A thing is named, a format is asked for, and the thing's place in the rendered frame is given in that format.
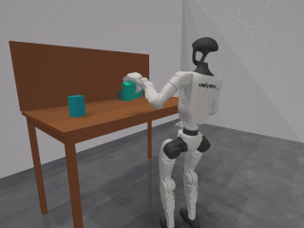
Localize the robot left hand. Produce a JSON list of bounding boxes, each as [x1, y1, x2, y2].
[[123, 72, 142, 94]]

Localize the robot right hand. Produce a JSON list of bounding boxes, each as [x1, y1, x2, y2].
[[175, 121, 184, 132]]

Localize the robot right upper arm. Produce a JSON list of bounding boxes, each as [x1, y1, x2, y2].
[[209, 77, 222, 116]]

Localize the robot right foot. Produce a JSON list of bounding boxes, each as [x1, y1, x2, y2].
[[180, 208, 200, 228]]

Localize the table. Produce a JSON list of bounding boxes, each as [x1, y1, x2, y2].
[[9, 41, 179, 228]]

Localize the robot left foot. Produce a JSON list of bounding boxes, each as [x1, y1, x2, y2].
[[160, 217, 176, 228]]

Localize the robot foot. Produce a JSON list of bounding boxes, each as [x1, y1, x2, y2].
[[180, 208, 200, 228], [160, 217, 176, 228]]

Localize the left robot forearm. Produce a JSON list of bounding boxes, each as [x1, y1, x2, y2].
[[136, 76, 160, 103]]

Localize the sponge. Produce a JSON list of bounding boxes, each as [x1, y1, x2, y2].
[[122, 81, 143, 102]]

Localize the robot left upper arm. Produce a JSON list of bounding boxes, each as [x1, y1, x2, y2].
[[148, 71, 193, 109]]

